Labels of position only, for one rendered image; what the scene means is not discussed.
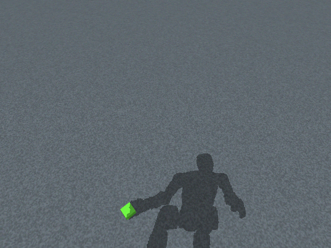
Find small box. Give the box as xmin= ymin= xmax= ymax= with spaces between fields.
xmin=121 ymin=203 xmax=136 ymax=220

